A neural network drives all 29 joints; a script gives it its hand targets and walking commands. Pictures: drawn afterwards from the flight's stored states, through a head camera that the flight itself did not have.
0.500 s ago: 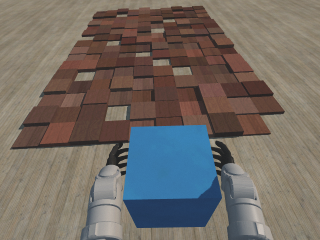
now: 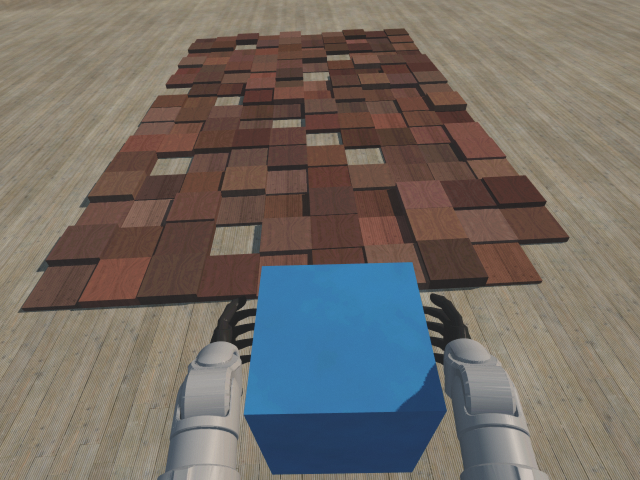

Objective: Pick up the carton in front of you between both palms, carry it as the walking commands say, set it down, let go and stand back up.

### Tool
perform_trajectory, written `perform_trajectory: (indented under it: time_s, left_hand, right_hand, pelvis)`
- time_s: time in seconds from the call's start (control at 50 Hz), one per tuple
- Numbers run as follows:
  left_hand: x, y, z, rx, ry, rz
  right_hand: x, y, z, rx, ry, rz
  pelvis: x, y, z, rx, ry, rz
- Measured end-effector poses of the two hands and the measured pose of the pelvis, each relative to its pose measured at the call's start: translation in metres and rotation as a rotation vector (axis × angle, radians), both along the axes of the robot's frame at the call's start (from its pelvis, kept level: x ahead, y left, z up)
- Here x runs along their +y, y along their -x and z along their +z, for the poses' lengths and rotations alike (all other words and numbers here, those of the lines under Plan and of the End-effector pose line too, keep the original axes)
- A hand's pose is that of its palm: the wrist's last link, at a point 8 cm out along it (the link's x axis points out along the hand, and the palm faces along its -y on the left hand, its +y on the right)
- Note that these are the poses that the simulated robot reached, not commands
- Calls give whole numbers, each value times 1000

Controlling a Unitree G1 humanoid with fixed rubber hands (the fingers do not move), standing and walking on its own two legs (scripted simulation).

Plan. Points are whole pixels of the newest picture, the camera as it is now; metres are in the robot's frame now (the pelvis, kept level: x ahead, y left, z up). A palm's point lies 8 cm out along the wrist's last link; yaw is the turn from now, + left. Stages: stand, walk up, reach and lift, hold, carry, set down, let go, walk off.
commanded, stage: reach and lift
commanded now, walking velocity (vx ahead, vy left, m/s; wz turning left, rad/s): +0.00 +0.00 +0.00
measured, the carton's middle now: (339, 372) +0.30 +0.00 -0.04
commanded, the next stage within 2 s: hold in 0.06 s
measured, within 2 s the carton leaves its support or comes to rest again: neither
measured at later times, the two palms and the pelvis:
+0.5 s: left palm (220, 357) +0.27 +0.15 +0.05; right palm (461, 354) +0.27 -0.15 +0.05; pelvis -0.02 +0.00 +0.00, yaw +0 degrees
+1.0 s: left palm (209, 310) +0.33 +0.17 +0.07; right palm (437, 303) +0.33 -0.13 +0.07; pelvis +0.04 +0.02 -0.01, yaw +0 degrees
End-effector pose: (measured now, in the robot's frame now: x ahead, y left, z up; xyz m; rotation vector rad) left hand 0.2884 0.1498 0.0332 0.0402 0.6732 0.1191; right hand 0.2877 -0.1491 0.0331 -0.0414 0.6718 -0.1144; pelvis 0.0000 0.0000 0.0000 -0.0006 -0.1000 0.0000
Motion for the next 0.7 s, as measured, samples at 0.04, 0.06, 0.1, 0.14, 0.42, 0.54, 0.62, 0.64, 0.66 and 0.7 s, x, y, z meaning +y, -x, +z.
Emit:
perform_trajectory:
  time_s: [0.04, 0.06, 0.1, 0.14, 0.42, 0.54, 0.62, 0.64, 0.66, 0.7]
  left_hand:
    - [0, 0, 1, -1, 1, 0]
    - [0, 1, 2, -2, 1, 1]
    - [0, 2, 4, -7, 2, 1]
    - [0, 3, 8, -18, 1, 1]
    - [1, 16, 14, -7, 11, 9]
    - [1, 15, 15, -17, 18, 15]
    - [0, 14, 16, -19, 21, 17]
    - [0, 13, 16, -19, 20, 17]
    - [0, 13, 16, -19, 20, 16]
    - [0, 12, 16, -18, 19, 15]
  right_hand:
    - [0, 1, 1, -1, -1, -1]
    - [0, 1, 1, -2, -1, -2]
    - [0, 2, 4, -7, -2, -3]
    - [0, 4, 7, -18, -2, -3]
    - [1, 16, 14, -7, -10, -7]
    - [0, 15, 15, -17, -18, -14]
    - [0, 13, 16, -19, -21, -16]
    - [0, 13, 16, -19, -21, -16]
    - [0, 13, 16, -19, -20, -16]
    - [0, 12, 16, -18, -19, -15]
  pelvis:
    - [0, 1, 0, -2, 0, 0]
    - [0, 1, 0, -4, 0, -1]
    - [1, 1, 0, -6, 0, -1]
    - [1, 2, 0, -9, 0, -1]
    - [1, 13, -1, -46, 0, -1]
    - [0, 17, -2, -46, 0, -1]
    - [0, 17, -2, -45, 0, -1]
    - [0, 16, -2, -44, 0, -1]
    - [0, 16, -2, -44, 0, -1]
    - [0, 15, -1, -43, 0, -1]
